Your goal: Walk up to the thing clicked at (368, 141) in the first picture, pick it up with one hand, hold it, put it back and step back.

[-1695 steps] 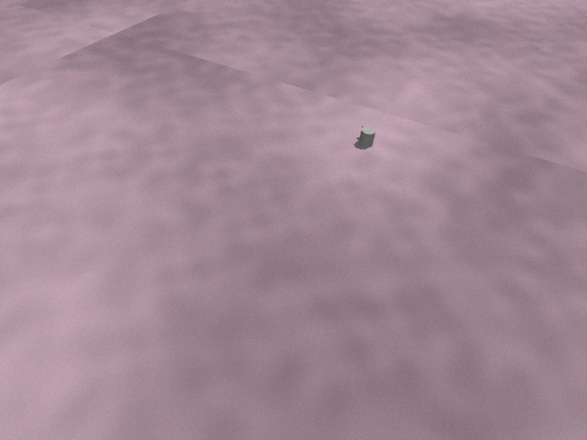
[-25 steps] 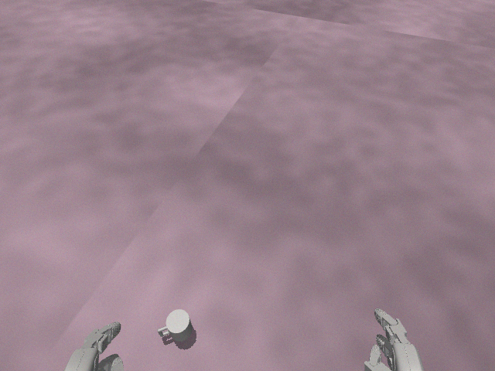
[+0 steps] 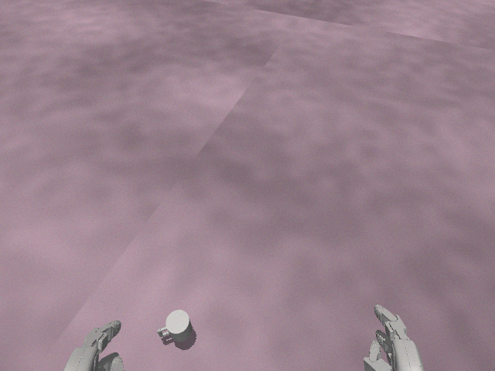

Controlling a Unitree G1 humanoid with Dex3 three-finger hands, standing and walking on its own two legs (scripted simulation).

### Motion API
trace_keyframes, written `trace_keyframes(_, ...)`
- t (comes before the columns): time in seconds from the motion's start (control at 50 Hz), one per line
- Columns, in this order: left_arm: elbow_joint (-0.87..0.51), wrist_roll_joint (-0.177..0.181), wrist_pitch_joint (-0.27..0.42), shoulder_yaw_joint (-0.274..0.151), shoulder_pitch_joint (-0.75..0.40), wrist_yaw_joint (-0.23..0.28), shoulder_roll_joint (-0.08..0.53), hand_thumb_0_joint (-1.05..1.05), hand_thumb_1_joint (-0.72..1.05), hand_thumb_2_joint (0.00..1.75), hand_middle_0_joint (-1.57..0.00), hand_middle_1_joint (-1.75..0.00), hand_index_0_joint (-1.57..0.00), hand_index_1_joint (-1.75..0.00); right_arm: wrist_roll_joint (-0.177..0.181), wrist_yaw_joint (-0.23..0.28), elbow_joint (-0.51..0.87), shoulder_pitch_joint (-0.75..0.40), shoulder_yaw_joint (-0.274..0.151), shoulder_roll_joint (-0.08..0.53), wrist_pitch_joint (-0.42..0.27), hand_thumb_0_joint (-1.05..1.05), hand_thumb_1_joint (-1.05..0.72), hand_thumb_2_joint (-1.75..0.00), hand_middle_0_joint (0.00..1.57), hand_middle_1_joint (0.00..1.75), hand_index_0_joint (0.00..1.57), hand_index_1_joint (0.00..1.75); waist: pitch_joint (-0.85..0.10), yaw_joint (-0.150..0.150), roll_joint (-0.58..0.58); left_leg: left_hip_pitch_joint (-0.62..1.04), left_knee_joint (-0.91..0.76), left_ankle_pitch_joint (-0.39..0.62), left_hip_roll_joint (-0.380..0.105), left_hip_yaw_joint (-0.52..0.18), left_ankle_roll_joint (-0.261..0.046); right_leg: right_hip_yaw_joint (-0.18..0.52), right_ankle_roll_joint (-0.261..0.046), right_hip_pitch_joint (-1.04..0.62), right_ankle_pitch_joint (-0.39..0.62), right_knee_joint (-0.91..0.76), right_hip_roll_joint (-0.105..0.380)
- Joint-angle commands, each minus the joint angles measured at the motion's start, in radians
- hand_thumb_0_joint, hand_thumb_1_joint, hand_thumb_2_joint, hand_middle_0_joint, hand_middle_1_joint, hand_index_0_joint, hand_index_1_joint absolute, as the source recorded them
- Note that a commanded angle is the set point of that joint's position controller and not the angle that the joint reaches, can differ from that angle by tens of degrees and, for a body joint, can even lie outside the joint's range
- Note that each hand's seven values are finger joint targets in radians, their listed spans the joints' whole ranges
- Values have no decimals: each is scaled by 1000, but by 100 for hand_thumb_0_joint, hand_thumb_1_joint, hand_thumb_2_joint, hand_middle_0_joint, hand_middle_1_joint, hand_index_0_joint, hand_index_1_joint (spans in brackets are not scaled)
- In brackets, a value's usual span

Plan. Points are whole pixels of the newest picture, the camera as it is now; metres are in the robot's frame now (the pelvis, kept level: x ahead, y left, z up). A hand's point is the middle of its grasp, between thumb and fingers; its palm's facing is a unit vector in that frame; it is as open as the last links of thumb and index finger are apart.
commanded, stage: home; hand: left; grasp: from above
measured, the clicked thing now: (174, 327) +0.43 +0.23 -0.67
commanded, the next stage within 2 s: stand in 0.82 s
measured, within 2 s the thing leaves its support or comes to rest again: neither
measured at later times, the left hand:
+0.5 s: hand out of the picture +0.16 +0.18 -0.04, palm faces +0.05 -0.98 -0.20, open 7.4 cm
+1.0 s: hand out of the picture +0.16 +0.19 -0.07, palm faces +0.01 -0.96 -0.29, open 7.4 cm
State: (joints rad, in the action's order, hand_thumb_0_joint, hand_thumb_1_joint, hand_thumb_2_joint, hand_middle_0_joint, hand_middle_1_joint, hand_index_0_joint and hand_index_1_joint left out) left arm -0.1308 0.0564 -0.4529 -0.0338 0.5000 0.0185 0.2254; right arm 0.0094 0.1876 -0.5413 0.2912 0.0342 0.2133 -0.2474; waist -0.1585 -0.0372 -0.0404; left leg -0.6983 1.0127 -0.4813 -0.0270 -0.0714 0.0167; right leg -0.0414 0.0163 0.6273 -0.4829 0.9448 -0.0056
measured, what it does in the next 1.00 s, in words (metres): stands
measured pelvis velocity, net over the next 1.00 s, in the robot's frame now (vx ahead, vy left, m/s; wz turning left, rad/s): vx -0.01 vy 0.00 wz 0.00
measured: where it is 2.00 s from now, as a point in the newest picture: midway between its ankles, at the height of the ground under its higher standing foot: outside the picture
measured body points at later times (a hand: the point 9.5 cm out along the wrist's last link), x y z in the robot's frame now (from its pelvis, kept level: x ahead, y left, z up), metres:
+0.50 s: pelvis +0.00 +0.00 +0.00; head +0.02 +0.00 +0.45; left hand +0.16 +0.23 -0.03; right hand +0.16 -0.25 -0.06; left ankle +0.01 +0.12 -0.68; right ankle -0.01 -0.13 -0.68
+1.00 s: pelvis -0.01 +0.00 +0.01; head +0.02 +0.00 +0.46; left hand +0.16 +0.24 -0.05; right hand +0.15 -0.25 -0.08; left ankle +0.01 +0.12 -0.68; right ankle -0.01 -0.13 -0.68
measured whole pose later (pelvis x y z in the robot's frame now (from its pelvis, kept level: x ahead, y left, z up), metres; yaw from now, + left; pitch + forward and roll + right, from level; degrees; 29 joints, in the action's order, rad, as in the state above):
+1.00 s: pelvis -0.01 +0.00 +0.01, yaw +0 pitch +5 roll -1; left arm 0.20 -0.02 -0.22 0.00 0.33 0.03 0.26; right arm -0.08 0.10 -0.68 0.21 0.02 0.24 -0.13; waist -0.05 0.01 0.00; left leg -0.59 0.95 -0.45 -0.01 -0.04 0.01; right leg -0.02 0.01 0.54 -0.47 0.93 0.01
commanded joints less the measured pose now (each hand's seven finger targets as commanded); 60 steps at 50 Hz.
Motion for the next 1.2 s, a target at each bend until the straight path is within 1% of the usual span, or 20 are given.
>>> trace_keyframes(0.0,-201,-8,51,-60,-14,7,103,0,90,90,-20,-30,-20,-30,-5,10,158,-58,-57,129,-55,0,-90,-90,20,30,20,30,-101,-3,-32,134,-169,245,21,21,-24,-21,-22,-29,217,-139,-26)
trace_keyframes(0.06,-220,-10,57,-66,-43,11,119,0,90,90,-20,-30,-20,-30,-6,11,152,-57,-57,129,-53,0,-90,-90,20,30,20,30,-82,-1,-12,122,-164,238,21,21,-27,-22,-19,-24,215,-144,-25)
trace_keyframes(0.08,-148,-10,49,-43,8,7,84,0,90,90,-20,-30,-20,-30,-5,12,156,-60,-53,124,-53,0,-90,-90,20,30,20,30,-73,-7,-1,123,-158,239,24,24,-28,-19,-18,-21,221,-150,-24)
trace_keyframes(0.18,-230,-9,59,-72,-63,9,132,0,90,90,-20,-30,-20,-30,-5,10,155,-63,-57,133,-52,0,-90,-90,20,30,20,30,-62,-1,-26,110,-177,174,23,21,-28,-19,-17,-5,162,-158,-24)
trace_keyframes(0.22,-186,-8,55,-51,-20,5,101,0,90,90,-20,-30,-20,-30,-7,9,153,-62,-53,126,-53,0,-90,-90,20,30,20,30,-45,-5,-11,101,-179,167,21,19,-28,-24,-17,-4,156,-153,-26)
trace_keyframes(0.36,-201,-7,49,-60,0,10,110,0,90,90,-20,-30,-20,-30,-6,9,160,-57,-58,131,-46,0,-90,-90,20,30,20,30,-103,0,-3,122,-148,252,25,29,-29,-17,-16,-29,236,-144,-21)
trace_keyframes(0.5,-226,-7,53,-60,-32,11,121,0,90,90,-20,-30,-20,-30,-2,9,175,-71,-57,133,-43,0,-90,-90,20,30,20,30,-63,-2,-15,99,-160,170,27,30,-31,-15,-16,-2,162,-161,-20)
trace_keyframes(0.66,-251,-5,53,-71,-46,13,131,0,90,90,-20,-30,-20,-30,-1,8,173,-65,-58,129,-40,0,-90,-90,20,30,20,30,-65,-1,-20,97,-161,165,25,28,-30,-19,-17,1,154,-155,-22)
trace_keyframes(0.7,-192,-2,49,-47,-6,9,98,0,90,90,-20,-30,-20,-30,-1,8,166,-62,-54,125,-42,0,-90,-90,20,30,20,30,-63,-7,1,97,-156,173,25,27,-32,-19,-16,1,165,-154,-23)
trace_keyframes(0.72,-238,-4,54,-69,-32,14,127,0,90,90,-20,-30,-20,-30,-1,9,178,-66,-58,131,-43,0,-90,-90,20,30,20,30,-73,-3,-11,98,-155,172,26,31,-32,-15,-16,2,164,-155,-22)
trace_keyframes(0.74,-166,-3,47,-41,17,9,83,0,90,90,-20,-30,-20,-30,-2,8,171,-63,-55,125,-42,0,-90,-90,20,30,20,30,-79,-11,-1,102,-150,188,26,29,-31,-17,-15,-5,180,-152,-22)
trace_keyframes(0.78,-238,-4,55,-73,-15,14,130,0,90,90,-20,-30,-20,-30,-1,8,173,-63,-59,133,-40,0,-90,-90,20,30,20,30,-91,2,-20,108,-154,198,26,29,-29,-17,-18,-15,186,-144,-22)
trace_keyframes(0.8,-156,-4,43,-35,36,8,79,0,90,90,-20,-30,-20,-30,0,7,174,-64,-56,127,-38,0,-90,-90,20,30,20,30,-81,-6,-6,103,-151,206,26,27,-29,-17,-18,-9,195,-147,-22)
trace_keyframes(0.82,-248,-1,54,-62,-28,11,123,0,90,90,-20,-30,-20,-30,-1,6,176,-62,-58,130,-38,0,-90,-90,20,30,20,30,-105,-4,-6,109,-147,218,26,26,-31,-18,-17,-17,206,-145,-24)
trace_keyframes(0.88,-199,-3,51,-47,-14,9,100,0,90,90,-20,-30,-20,-30,-1,7,174,-64,-55,127,-38,0,-90,-90,20,30,20,30,-70,-12,-5,95,-156,187,25,26,-31,-19,-16,0,177,-148,-24)
trace_keyframes(0.9,152,-121,260,-55,-314,48,197,0,90,90,-20,-30,-20,-30,-125,-53,-81,-131,-94,234,67,0,-90,-90,20,30,20,30,169,70,22,138,-259,352,-27,-22,-74,66,-60,-160,183,-176,48)
trace_keyframes(0.94,373,-132,362,-75,-190,40,233,0,90,90,-20,-30,-20,-30,-121,-105,-78,-139,-111,242,127,0,-90,-90,20,30,20,30,59,60,131,231,-224,345,6,25,-86,165,-106,-193,203,-251,85)
trace_keyframes(0.96,403,-132,382,-63,-232,31,227,0,90,90,-20,-30,-20,-30,-126,-118,-80,-101,-104,240,140,0,-90,-90,20,30,20,30,65,28,86,219,-250,310,5,5,-82,161,-102,-183,198,-246,71)
trace_keyframes(1.04,564,-112,419,-59,-274,21,226,0,90,90,-20,-30,-20,-30,-59,-165,-150,-136,-110,216,159,0,-90,-90,20,30,20,30,35,62,108,327,-295,288,14,14,-74,161,-78,-256,249,-294,100)
trace_keyframes(1.18,800,-99,456,-58,-312,27,211,0,90,90,-20,-30,-20,-30,-61,-169,-259,-145,-121,225,187,0,-90,-90,20,30,20,30,63,60,13,408,-415,361,-33,-45,-80,105,-44,-337,327,-339,84)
